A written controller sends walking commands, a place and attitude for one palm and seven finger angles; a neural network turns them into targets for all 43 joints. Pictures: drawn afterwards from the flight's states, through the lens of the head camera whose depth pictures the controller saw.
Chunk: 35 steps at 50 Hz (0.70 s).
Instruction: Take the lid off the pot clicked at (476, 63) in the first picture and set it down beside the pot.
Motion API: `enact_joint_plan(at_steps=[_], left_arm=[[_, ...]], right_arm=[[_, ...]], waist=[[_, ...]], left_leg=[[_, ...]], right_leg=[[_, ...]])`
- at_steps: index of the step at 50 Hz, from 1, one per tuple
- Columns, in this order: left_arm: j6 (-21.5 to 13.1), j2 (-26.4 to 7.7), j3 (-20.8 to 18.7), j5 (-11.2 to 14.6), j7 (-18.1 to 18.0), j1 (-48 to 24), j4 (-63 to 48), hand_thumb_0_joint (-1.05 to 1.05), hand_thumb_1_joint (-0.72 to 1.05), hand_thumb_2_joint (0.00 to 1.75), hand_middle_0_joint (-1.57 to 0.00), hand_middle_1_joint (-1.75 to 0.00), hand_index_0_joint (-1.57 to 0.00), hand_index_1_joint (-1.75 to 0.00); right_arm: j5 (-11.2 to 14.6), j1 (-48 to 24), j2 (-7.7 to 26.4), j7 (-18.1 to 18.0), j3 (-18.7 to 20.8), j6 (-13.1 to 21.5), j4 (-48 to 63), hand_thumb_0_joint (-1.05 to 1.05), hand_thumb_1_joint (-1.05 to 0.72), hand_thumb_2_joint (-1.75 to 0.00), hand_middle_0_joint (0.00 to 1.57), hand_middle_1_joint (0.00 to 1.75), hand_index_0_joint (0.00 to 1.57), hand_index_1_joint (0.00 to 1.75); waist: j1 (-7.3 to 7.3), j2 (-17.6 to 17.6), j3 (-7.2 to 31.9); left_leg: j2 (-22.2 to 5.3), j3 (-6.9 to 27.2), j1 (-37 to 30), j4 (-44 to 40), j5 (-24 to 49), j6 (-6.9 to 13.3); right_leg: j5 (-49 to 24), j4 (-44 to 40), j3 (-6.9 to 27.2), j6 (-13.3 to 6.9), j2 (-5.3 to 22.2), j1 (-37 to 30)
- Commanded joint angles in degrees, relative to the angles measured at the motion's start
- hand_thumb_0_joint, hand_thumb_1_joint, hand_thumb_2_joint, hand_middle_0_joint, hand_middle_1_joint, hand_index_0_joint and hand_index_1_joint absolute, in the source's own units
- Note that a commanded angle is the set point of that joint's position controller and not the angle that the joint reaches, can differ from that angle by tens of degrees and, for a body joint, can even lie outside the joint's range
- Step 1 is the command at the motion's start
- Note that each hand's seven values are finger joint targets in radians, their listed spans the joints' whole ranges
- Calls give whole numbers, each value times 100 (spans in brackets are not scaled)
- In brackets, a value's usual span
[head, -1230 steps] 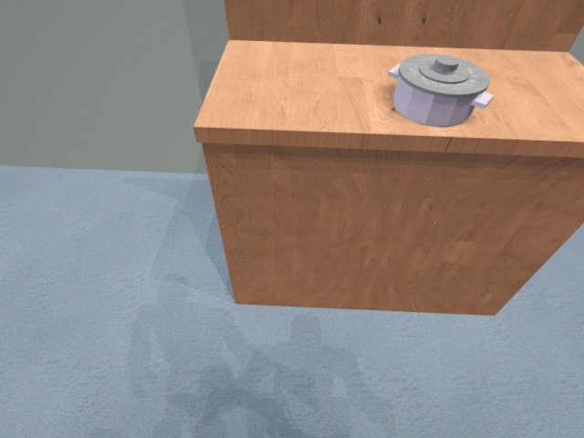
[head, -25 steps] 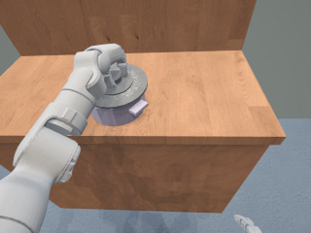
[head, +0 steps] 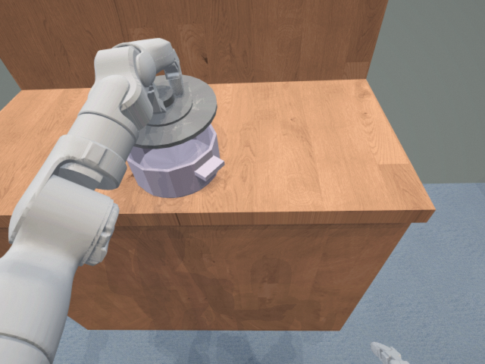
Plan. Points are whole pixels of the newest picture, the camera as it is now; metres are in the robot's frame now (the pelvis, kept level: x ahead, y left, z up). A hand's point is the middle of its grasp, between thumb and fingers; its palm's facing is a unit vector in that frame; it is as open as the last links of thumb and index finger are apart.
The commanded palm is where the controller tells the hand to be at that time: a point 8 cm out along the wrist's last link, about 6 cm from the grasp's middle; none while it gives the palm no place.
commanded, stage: lift the lid straight up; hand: left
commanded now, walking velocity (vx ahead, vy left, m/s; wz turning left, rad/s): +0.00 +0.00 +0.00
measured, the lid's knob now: (160, 97) +0.50 +0.14 +0.21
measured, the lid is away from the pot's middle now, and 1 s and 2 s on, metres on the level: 0.01 0.01 0.12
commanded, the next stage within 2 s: move the lid sideways beside the pot in 1.02 s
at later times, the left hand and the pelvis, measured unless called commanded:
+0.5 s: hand (145, 68) +0.46 +0.14 +0.28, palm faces -0.19 -0.08 -0.98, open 7.5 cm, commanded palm +0.45 +0.14 +0.35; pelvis +0.00 +0.00 +0.00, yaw +0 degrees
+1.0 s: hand (142, 43) +0.46 +0.13 +0.32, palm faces -0.15 -0.10 -0.98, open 7.5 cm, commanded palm +0.44 +0.13 +0.37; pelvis +0.00 +0.00 +0.00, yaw +0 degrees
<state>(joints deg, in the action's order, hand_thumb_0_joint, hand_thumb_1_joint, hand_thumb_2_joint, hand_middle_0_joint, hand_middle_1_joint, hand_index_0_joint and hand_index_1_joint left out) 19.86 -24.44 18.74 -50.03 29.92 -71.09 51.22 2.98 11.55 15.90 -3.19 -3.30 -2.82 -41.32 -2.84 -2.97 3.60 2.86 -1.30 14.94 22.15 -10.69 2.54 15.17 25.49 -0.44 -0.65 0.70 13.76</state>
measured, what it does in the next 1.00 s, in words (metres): stands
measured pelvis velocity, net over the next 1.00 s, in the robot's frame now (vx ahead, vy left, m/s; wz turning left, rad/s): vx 0.00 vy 0.00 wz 0.00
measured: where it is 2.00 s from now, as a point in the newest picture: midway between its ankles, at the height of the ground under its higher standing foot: outside the picture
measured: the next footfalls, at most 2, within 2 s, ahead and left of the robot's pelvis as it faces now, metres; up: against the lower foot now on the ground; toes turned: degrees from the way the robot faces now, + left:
none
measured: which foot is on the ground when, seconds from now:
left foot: down 0.00-1.00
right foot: down 0.00-1.00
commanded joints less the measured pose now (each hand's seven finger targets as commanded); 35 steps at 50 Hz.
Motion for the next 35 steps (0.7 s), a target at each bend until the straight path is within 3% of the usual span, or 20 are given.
enact_joint_plan(at_steps=[1,4,5,6,9,10,13,14,15,16,18,20,21,24,25,28,29,30,32,35], left_arm=[[-25,-1489,-609,-231,-352,-4136,-1442,0,71,95,-80,-102,-81,-103],[8,-1455,-558,-262,-328,-4292,-1381,0,71,95,-80,-102,-81,-103],[-1,-1390,-505,-136,-333,-4176,-1455,0,71,95,-80,-102,-81,-103],[-8,-1631,-697,-265,-343,-4404,-1557,0,71,95,-80,-102,-81,-103],[60,-1210,-370,-259,-294,-4371,-1350,0,71,95,-80,-102,-81,-103],[78,-1136,-329,-148,-299,-4251,-1366,0,71,95,-80,-102,-81,-103],[111,-1639,-701,-327,-296,-4404,-1159,0,71,95,-80,-102,-81,-103],[118,-1569,-619,-338,-277,-4466,-1070,0,71,95,-80,-102,-81,-103],[104,-1549,-623,-201,-289,-4394,-1274,0,71,95,-80,-102,-81,-103],[115,-1585,-635,-331,-274,-4564,-1181,0,71,95,-80,-102,-81,-103],[161,-1352,-413,-333,-243,-4590,-909,0,71,95,-80,-102,-81,-103],[140,-1500,-529,-247,-272,-4581,-1158,0,71,95,-80,-102,-81,-103],[116,-1817,-765,-404,-291,-4847,-1322,0,71,95,-80,-102,-81,-103],[181,-1070,-173,-358,-216,-4903,-1031,0,71,95,-80,-102,-81,-103],[201,-995,-173,-231,-223,-4693,-963,0,71,95,-80,-102,-81,-103],[192,-1588,-597,-407,-244,-5048,-1132,0,71,95,-80,-102,-81,-103],[171,-1629,-587,-436,-236,-5154,-1212,0,71,95,-80,-102,-81,-103],[158,-1738,-721,-308,-252,-4961,-1302,0,71,95,-80,-102,-81,-103],[195,-1506,-511,-421,-201,-5084,-1051,0,71,95,-80,-102,-81,-103],[277,-1187,-281,-278,-175,-4914,-921,0,71,95,-80,-102,-81,-103]], right_arm=[[-23,-539,623,-46,204,277,791,0,-90,-90,20,30,20,30],[-11,-569,608,-50,191,306,793,0,-90,-90,20,30,20,30],[-27,-572,674,-40,212,287,798,0,-90,-90,20,30,20,30],[-29,-558,628,-36,196,302,790,0,-90,-90,20,30,20,30],[-1,-594,589,-30,180,325,794,0,-90,-90,20,30,20,30],[-14,-572,659,-17,210,286,756,0,-90,-90,20,30,20,30],[-33,-593,637,-34,163,292,761,0,-90,-90,20,30,20,30],[-23,-614,623,-47,138,285,759,0,-90,-90,20,30,20,30],[-41,-618,674,-36,170,265,775,0,-90,-90,20,30,20,30],[-34,-625,607,-36,141,267,788,0,-90,-90,20,30,20,30],[-6,-604,605,-54,138,249,746,0,-90,-90,20,30,20,30],[-38,-590,679,-46,174,257,784,0,-90,-90,20,30,20,30],[-53,-589,637,-39,147,281,803,0,-90,-90,20,30,20,30],[12,-607,576,-47,139,307,767,0,-90,-90,20,30,20,30],[-4,-546,630,-31,178,285,740,0,-90,-90,20,30,20,30],[-41,-562,632,-46,146,338,763,0,-90,-90,20,30,20,30],[-44,-613,615,-52,135,373,792,0,-90,-90,20,30,20,30],[-67,-618,662,-49,158,369,791,0,-90,-90,20,30,20,30],[-36,-585,600,-49,140,367,755,0,-90,-90,20,30,20,30],[-1,-557,666,-21,163,331,722,0,-90,-90,20,30,20,30]], waist=[[6,450,2498],[12,463,2468],[13,284,2436],[32,388,2645],[-2,328,2431],[-23,234,2355],[63,584,2415],[49,626,2343],[80,434,2462],[60,597,2492],[-2,718,2236],[50,464,2463],[83,477,2771],[-62,419,2335],[-61,346,2180],[35,444,2581],[43,400,2706],[98,325,2778],[32,471,2551],[-8,408,2241]], left_leg=[[101,244,-1529,141,1944,192],[103,257,-1524,107,1902,184],[97,255,-1562,146,2005,177],[90,270,-1600,126,1988,168],[75,296,-1621,119,2144,154],[56,301,-1667,162,2281,137],[101,253,-1435,76,1878,173],[112,244,-1359,44,1849,167],[101,252,-1425,90,2044,159],[107,236,-1378,64,1896,156],[112,208,-1305,20,1662,173],[85,247,-1444,78,1933,159],[89,266,-1501,77,1996,149],[73,260,-1527,49,1956,146],[62,279,-1531,75,2005,140],[89,283,-1522,30,1854,142],[105,266,-1519,34,1819,147],[98,281,-1518,98,2058,145],[97,248,-1452,72,2066,162],[68,277,-1451,39,2115,126]], right_leg=[[-2149,-182,34,-153,-197,-372],[-2092,-176,19,-157,-203,-320],[-2158,-188,1,-186,-182,-318],[-2131,-153,38,-164,-189,-401],[-2066,-179,4,-173,-206,-205],[-2116,-195,-33,-199,-194,-160],[-2079,-187,30,-174,-187,-358],[-2104,-177,19,-174,-181,-368],[-2250,-158,12,-194,-145,-462],[-2126,-155,32,-164,-160,-473],[-1987,-227,17,-154,-177,-313],[-2116,-190,15,-190,-145,-391],[-2149,-144,63,-173,-150,-533],[-1947,-219,1,-170,-182,-154],[-1936,-261,-35,-195,-181,-104],[-1945,-202,36,-185,-173,-357],[-1971,-182,56,-179,-160,-432],[-2189,-148,52,-204,-128,-582],[-2156,-178,47,-181,-148,-423],[-2039,-254,-27,-197,-156,-243]])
